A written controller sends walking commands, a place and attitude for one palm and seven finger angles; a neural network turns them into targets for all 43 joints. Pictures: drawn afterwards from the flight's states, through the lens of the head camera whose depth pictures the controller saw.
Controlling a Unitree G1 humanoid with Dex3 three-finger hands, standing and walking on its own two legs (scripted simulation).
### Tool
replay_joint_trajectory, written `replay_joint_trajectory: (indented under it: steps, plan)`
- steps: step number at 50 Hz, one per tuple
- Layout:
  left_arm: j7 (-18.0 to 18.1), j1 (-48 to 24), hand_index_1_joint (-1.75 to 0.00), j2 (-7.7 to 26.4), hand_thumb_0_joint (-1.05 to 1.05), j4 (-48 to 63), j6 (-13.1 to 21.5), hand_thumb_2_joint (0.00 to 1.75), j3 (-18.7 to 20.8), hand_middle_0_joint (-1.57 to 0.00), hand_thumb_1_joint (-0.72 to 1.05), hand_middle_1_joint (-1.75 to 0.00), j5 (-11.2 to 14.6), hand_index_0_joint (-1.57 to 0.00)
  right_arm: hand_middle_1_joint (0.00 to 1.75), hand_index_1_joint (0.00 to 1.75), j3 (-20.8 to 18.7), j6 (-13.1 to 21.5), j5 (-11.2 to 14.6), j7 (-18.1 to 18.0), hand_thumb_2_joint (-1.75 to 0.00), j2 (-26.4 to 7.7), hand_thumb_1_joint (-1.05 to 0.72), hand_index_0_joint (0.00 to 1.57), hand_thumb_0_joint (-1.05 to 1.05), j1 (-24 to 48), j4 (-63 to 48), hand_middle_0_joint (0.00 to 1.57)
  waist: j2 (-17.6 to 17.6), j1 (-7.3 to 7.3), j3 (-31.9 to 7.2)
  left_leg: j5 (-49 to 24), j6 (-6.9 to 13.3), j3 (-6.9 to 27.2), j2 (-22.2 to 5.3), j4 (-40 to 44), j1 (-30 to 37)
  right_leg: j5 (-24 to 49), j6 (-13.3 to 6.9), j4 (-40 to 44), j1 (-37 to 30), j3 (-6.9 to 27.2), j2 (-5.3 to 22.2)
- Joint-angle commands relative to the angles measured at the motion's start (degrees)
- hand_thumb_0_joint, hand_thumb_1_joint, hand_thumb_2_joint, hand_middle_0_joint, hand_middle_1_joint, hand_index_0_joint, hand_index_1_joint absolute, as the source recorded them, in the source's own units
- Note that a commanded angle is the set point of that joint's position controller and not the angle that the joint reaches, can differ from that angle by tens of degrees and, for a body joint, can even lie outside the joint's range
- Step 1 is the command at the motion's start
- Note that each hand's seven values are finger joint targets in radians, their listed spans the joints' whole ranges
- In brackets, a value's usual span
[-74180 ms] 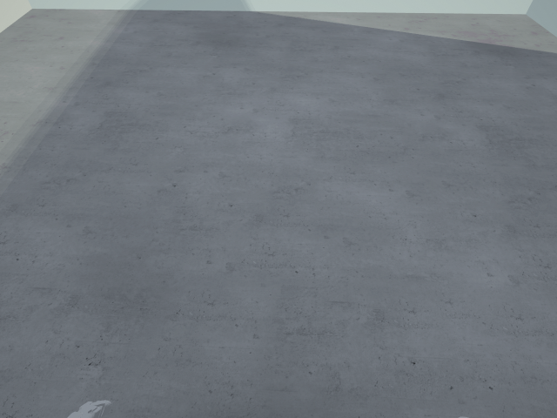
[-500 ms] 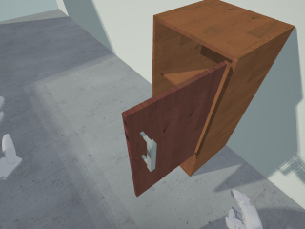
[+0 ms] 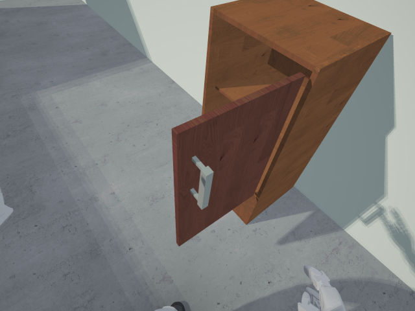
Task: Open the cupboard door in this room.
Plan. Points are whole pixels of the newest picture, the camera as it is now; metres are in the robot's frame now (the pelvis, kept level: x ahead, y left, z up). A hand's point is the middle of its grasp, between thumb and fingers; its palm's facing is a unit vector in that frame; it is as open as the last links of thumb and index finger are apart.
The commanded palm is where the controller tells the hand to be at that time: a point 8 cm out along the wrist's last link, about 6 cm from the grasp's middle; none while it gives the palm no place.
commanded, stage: step back with the hand held close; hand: left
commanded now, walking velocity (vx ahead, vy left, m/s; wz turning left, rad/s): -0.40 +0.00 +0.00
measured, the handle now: (199, 183) +0.40 +0.05 -0.04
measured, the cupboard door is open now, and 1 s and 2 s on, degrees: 88 88 88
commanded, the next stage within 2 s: stop stepping back and stand still in 0.06 s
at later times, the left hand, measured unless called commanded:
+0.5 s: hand out of the picture +0.16 +0.27 +0.16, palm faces +0.48 -0.82 -0.32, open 7.4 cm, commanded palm +0.10 +0.30 +0.18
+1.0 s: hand out of the picture +0.15 +0.27 +0.16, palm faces +0.37 -0.84 -0.39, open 7.4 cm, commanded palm +0.08 +0.32 +0.18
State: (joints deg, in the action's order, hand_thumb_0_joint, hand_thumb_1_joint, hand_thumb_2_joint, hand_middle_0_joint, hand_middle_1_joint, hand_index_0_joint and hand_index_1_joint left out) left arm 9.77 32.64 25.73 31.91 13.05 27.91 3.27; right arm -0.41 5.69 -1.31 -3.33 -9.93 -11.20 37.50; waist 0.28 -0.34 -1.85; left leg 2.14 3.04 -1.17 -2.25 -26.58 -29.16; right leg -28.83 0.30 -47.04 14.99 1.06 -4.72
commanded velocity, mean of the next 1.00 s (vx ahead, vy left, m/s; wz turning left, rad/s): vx -0.01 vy -0.03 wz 0.01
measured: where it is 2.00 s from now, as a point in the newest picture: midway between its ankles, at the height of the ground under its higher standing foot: outside the picture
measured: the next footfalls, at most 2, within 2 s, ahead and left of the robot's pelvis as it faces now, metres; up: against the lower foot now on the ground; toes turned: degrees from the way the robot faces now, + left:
right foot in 0.10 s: -0.15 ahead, -0.13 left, +0.00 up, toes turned -1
left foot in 0.80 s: +0.02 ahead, +0.11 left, +0.00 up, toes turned -4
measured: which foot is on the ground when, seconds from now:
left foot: down 0.00-0.64, up 0.66-0.78, down 0.80-1.00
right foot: up 0.00-0.08, down 0.10-0.88, up 0.90-1.00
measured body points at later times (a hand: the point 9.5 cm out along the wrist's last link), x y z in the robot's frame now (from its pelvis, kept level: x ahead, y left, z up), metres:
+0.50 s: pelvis -0.05 +0.00 -0.02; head -0.08 +0.03 +0.43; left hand +0.13 +0.31 +0.18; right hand +0.06 -0.28 -0.10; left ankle +0.11 +0.08 -0.73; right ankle -0.19 -0.13 -0.73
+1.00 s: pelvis -0.08 +0.03 +0.01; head -0.06 +0.05 +0.46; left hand +0.13 +0.32 +0.18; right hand +0.08 -0.20 -0.07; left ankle -0.01 +0.11 -0.73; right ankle -0.12 -0.08 -0.72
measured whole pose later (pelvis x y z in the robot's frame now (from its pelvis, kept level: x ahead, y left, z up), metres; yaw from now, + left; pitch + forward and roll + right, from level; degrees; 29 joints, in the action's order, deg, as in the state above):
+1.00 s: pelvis -0.08 +0.03 +0.01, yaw -4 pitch -1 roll +0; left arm 8.8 27.9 21.9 28.5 7.7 22.8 2.4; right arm 2.2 9.0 -0.9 -3.0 -8.9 -10.3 36.6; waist -3.2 0.2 1.8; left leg 7.1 2.7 -2.6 1.5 -24.1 -16.5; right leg -24.6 0.8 -37.8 13.7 1.0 -1.6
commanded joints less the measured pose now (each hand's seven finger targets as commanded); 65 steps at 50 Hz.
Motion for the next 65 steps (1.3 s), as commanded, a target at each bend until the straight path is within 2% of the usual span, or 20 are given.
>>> replay_joint_trajectory:
  steps: [1,6,8,9,12,16,21,24,25,27,30,33,37,41,43,45,50,54,58,65]
  plan:
    - [-0.1,-3.1,-0.30,8.9,0.00,14.0,3.6,0.90,2.3,-0.20,0.90,-0.30,0.4,-0.20,0.30,0.30,-2.9,3.7,-0.8,0.3,-0.90,-9.0,-0.90,0.20,0.00,3.9,-5.7,0.20,13.9,0.46,-10.1,6.1,0.7,11.8,-11.2,13.7,19.4,2.8,-1.2,21.9,-1.5,-1.6,0.6]
    - [-1.4,-3.8,-0.30,15.1,0.00,15.9,6.1,0.90,8.3,-0.20,0.90,-0.30,0.9,-0.20,0.30,0.30,-2.8,1.7,-0.1,0.6,-0.90,-8.5,-0.90,0.20,0.00,5.9,-7.4,0.20,6.1,-0.66,-16.0,-16.6,-1.9,1.0,-5.9,-1.5,28.0,29.8,-0.9,28.1,-1.6,0.9,6.0]
    - [-1.8,-2.4,-0.30,14.6,0.00,14.8,5.5,0.90,8.7,-0.20,0.90,-0.30,1.9,-0.20,0.30,0.30,-2.7,1.3,2.2,0.5,-0.90,-7.9,-0.90,0.20,0.00,7.6,-10.4,0.20,-8.2,0.21,-16.1,-8.5,-2.3,-2.8,-1.0,-7.3,28.9,48.1,4.3,28.0,1.2,1.3,9.1]
    - [-1.7,1.1,-0.30,15.3,0.00,12.6,5.0,0.90,10.4,-0.20,0.90,-0.30,2.2,-0.20,0.30,0.30,-2.2,0.9,2.8,0.1,-0.90,-8.0,-0.90,0.20,0.00,8.1,-11.7,0.20,-8.4,0.54,-13.3,-1.8,-2.0,-2.8,0.0,-9.3,26.6,50.9,4.6,26.4,2.1,1.7,11.3]
    - [-1.5,6.9,-0.30,13.0,0.00,9.8,3.0,0.90,9.5,-0.20,0.90,-0.30,2.9,-0.20,0.30,0.30,-0.8,-0.3,2.1,-0.7,-0.90,-7.7,-0.90,0.20,0.00,7.3,-12.0,0.20,3.6,1.48,-8.4,-1.1,-1.4,0.3,-0.7,-5.5,25.3,30.9,2.0,25.5,5.3,0.8,9.0]
    - [-0.6,-2.8,-0.30,13.0,0.00,4.5,1.9,0.90,6.4,-0.20,0.90,-0.30,1.8,-0.20,0.30,0.30,-1.9,0.3,1.5,-1.9,-0.90,-9.3,-0.90,0.20,0.00,6.1,-10.5,0.20,-2.9,2.28,7.2,11.2,-4.0,1.8,0.9,-14.1,24.3,-6.6,-3.3,38.6,22.5,6.9,11.5]
    - [-0.6,-17.8,-0.30,10.6,0.00,4.0,2.0,0.90,-0.2,-0.20,0.90,-0.30,-0.6,-0.20,0.30,0.30,-1.9,2.9,1.4,-2.9,-0.90,-10.2,-0.90,0.20,0.00,5.5,-7.9,0.20,-0.5,2.93,12.4,7.8,-3.1,4.1,-0.3,-7.5,22.7,5.4,-3.3,30.6,16.8,1.3,9.2]
    - [-0.3,-16.9,-0.30,10.7,0.00,10.6,3.7,0.90,2.3,-0.20,0.90,-0.30,-0.3,-0.20,0.30,0.30,-1.9,5.7,0.8,-2.5,-0.90,-10.6,-0.90,0.20,0.00,5.0,-8.9,0.20,19.9,1.60,4.6,35.5,-1.0,24.8,-8.6,20.7,15.1,-2.8,-1.3,7.2,2.0,-1.9,-1.9]
    - [0.0,-15.9,-0.30,12.0,0.00,13.3,4.2,0.90,4.3,-0.20,0.90,-0.30,-0.4,-0.20,0.30,0.30,-1.7,6.3,0.2,-2.1,-0.90,-9.6,-0.90,0.20,0.00,5.1,-9.1,0.20,20.3,0.55,1.5,43.1,-1.8,27.6,-10.5,26.1,10.8,-5.2,-1.9,1.8,-2.8,-0.9,-2.5]
    - [0.0,-7.1,-0.30,13.3,0.00,15.2,4.7,0.90,8.0,-0.20,0.90,-0.30,0.3,-0.20,0.30,0.30,-2.1,6.7,-0.5,-1.1,-0.90,-8.3,-0.90,0.20,0.00,4.9,-9.6,0.20,13.2,-1.14,-5.8,37.0,-1.9,21.3,-10.3,24.0,9.7,-5.0,-2.8,5.3,-9.0,-1.9,-2.5]
    - [-1.3,5.2,-0.30,10.8,0.00,16.4,3.1,0.90,7.7,-0.20,0.90,-0.30,1.1,-0.20,0.30,0.30,-2.1,4.6,0.0,0.9,-0.90,-7.5,-0.90,0.20,0.00,4.2,-11.5,0.20,15.0,-0.84,-9.1,26.3,-5.4,4.5,-2.2,11.6,6.1,-1.7,-3.2,22.7,-15.3,-2.2,0.1]
    - [-1.0,6.4,-0.30,10.8,0.00,13.0,0.2,0.90,8.3,-0.20,0.90,-0.30,2.4,-0.20,0.30,0.30,-2.7,1.4,0.7,0.6,-0.90,-7.2,-0.90,0.20,0.00,2.9,-9.5,0.20,-9.7,0.96,-3.2,13.8,-5.9,1.9,3.0,-23.0,13.6,-12.6,-11.0,38.8,12.5,18.6,18.2]
    - [0.6,-5.4,-0.30,8.2,0.00,2.3,-1.0,0.90,3.6,-0.20,0.90,-0.30,0.1,-0.20,0.30,0.30,-1.1,1.8,1.1,-1.3,-0.90,-7.6,-0.90,0.20,0.00,4.0,-7.1,0.20,-3.9,2.45,5.6,12.8,-3.4,2.4,-0.6,-9.1,10.2,6.0,-7.3,31.7,6.4,10.7,14.3]
    - [-0.1,-12.4,-0.30,7.4,0.00,1.1,-0.5,0.90,-0.8,-0.20,0.90,-0.30,-1.2,-0.20,0.30,0.30,-1.6,4.3,2.1,-2.5,-0.90,-9.9,-0.90,0.20,0.00,3.2,-7.9,0.20,0.8,1.00,-1.7,-16.4,0.8,8.0,-6.1,-0.2,28.0,31.6,0.9,17.5,3.2,2.2,4.9]
    - [-0.6,-15.1,-0.30,7.7,0.00,7.4,-0.1,0.90,-1.6,-0.20,0.90,-0.30,-0.9,-0.20,0.30,0.30,-1.0,5.2,1.0,-1.8,-0.90,-8.0,-0.90,0.20,0.00,2.3,-7.5,0.20,8.7,1.72,-5.4,-21.4,2.1,18.6,-10.9,8.2,28.7,7.4,1.1,6.8,4.1,-0.6,2.3]
    - [-0.4,-13.4,-0.30,7.7,0.00,12.4,0.3,0.90,-1.0,-0.20,0.90,-0.30,-1.4,-0.20,0.30,0.30,-1.3,6.4,0.4,-0.8,-0.90,-7.9,-0.90,0.20,0.00,3.4,-7.7,0.20,7.3,0.64,-4.6,-1.2,3.8,20.2,-13.5,13.7,22.7,0.3,0.4,3.2,2.0,2.3,3.8]
    - [0.5,1.1,-0.30,9.0,0.00,14.1,0.0,0.90,4.3,-0.20,0.90,-0.30,-0.7,-0.20,0.30,0.30,-1.0,5.9,0.3,0.4,-0.90,-7.6,-0.90,0.20,0.00,3.9,-9.7,0.20,13.3,0.56,-4.0,15.7,1.5,11.0,-9.9,16.8,13.1,5.3,0.1,13.5,-6.6,-2.7,2.7]
    - [0.3,3.3,-0.30,8.7,0.00,7.3,-0.2,0.90,5.5,-0.20,0.90,-0.30,-0.2,-0.20,0.30,0.30,-1.1,3.2,0.6,-0.3,-0.90,-7.6,-0.90,0.20,0.00,3.8,-10.4,0.20,9.0,1.49,-2.0,24.1,-2.5,4.5,-4.4,11.2,5.2,10.8,-1.5,27.0,-13.8,-2.7,3.6]
    - [-0.1,1.0,-0.30,6.8,0.00,4.2,-1.3,0.90,2.8,-0.20,0.90,-0.30,0.6,-0.20,0.30,0.30,-1.9,1.7,1.1,-0.3,-0.90,-7.9,-0.90,0.20,0.00,3.1,-9.7,0.20,-4.4,1.78,0.6,13.5,-3.8,2.1,-0.2,-7.4,11.5,1.3,-6.3,37.1,1.9,13.2,14.3]
    - [0.0,-8.3,-0.30,7.9,0.00,6.4,-0.2,0.90,0.2,-0.20,0.90,-0.30,-1.0,-0.20,0.30,0.30,-1.2,3.3,1.5,-1.7,-0.90,-9.2,-0.90,0.20,0.00,4.5,-8.6,0.20,4.8,0.70,0.1,0.4,-1.3,5.8,-2.9,3.0,18.7,18.7,-0.5,26.8,-0.9,1.9,6.7]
